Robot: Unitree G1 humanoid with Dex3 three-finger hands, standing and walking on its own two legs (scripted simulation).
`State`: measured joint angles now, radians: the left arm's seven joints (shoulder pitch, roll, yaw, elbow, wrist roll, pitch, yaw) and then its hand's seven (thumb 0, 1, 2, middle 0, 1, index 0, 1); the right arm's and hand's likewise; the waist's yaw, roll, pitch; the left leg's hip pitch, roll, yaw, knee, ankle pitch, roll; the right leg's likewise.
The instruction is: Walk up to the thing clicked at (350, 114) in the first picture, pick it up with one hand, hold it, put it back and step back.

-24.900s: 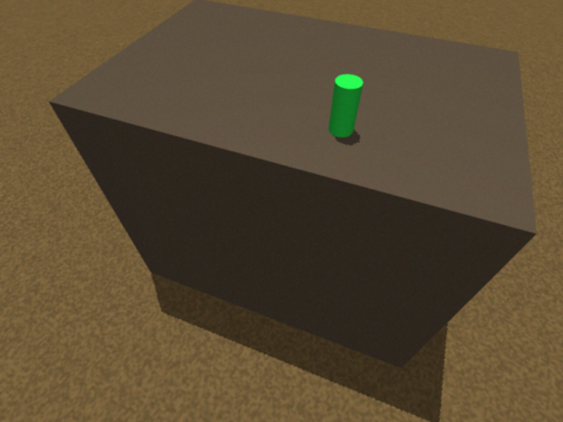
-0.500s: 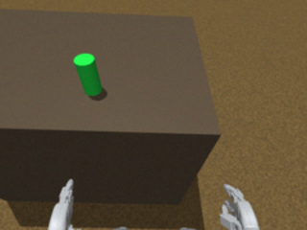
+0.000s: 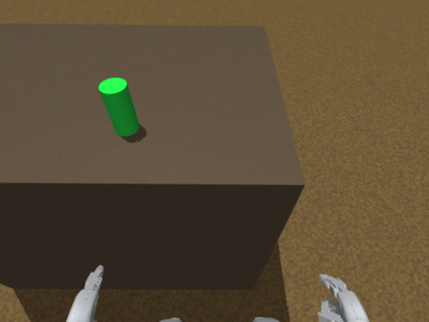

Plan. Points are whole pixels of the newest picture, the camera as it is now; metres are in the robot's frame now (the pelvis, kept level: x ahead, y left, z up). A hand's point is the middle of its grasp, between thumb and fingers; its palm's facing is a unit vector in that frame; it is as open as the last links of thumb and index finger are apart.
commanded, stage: home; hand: left
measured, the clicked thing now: (120, 108) +0.50 +0.20 +0.12
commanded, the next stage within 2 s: stand in 1.64 s
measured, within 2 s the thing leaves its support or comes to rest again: neither
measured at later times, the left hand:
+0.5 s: hand out of the picture +0.04 +0.27 -0.12, palm faces -0.07 -0.93 -0.37, open 17.6 cm
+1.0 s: hand out of the picture +0.04 +0.25 -0.11, palm faces -0.05 -0.93 -0.36, open 17.6 cm
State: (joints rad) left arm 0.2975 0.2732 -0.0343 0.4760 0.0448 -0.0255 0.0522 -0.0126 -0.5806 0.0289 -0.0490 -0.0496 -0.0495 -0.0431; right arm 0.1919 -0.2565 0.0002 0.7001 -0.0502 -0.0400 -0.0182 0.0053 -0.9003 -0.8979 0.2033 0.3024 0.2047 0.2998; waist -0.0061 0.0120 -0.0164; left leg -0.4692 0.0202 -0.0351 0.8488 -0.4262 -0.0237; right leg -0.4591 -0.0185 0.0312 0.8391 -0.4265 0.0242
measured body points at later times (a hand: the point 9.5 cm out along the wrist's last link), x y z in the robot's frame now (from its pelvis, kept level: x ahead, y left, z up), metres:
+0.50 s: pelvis -0.02 +0.01 +0.04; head -0.02 +0.01 +0.49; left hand +0.05 +0.32 -0.09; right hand +0.03 -0.28 -0.10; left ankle +0.01 +0.14 -0.70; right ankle +0.01 -0.14 -0.70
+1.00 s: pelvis -0.02 +0.00 +0.04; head -0.01 -0.01 +0.49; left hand +0.05 +0.30 -0.09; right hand +0.05 -0.30 -0.09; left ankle +0.01 +0.14 -0.70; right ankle +0.01 -0.14 -0.70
